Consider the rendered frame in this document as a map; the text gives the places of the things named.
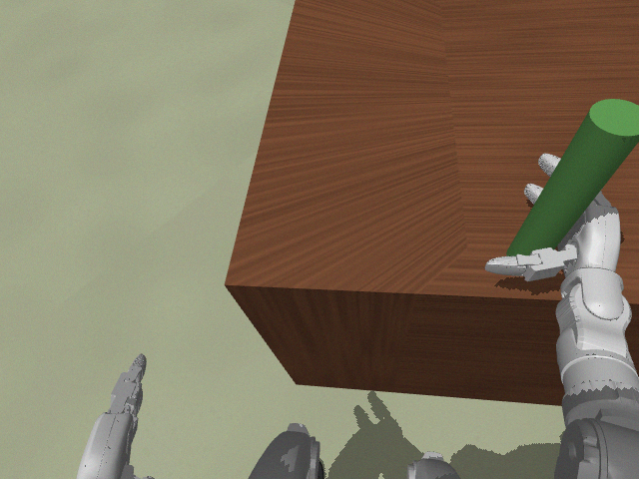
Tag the right robot arm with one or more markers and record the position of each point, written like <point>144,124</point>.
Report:
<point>601,402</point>

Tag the left robot hand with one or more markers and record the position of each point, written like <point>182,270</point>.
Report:
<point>108,450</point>

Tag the can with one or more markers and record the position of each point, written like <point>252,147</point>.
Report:
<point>607,135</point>

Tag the right robot hand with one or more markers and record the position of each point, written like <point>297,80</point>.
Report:
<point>593,241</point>

